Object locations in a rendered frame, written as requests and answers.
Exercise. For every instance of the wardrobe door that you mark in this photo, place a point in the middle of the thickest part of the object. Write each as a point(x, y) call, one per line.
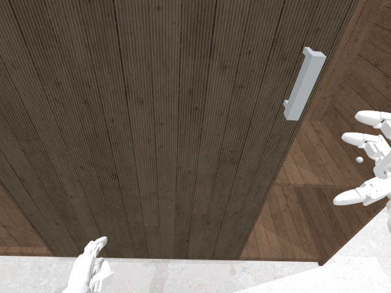
point(156, 123)
point(15, 231)

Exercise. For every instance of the robot left hand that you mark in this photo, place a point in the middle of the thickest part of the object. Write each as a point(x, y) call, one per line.
point(85, 268)

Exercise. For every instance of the handle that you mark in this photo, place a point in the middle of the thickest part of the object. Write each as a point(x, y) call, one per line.
point(305, 81)

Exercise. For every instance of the robot right hand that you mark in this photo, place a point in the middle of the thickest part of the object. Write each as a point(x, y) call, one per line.
point(376, 148)

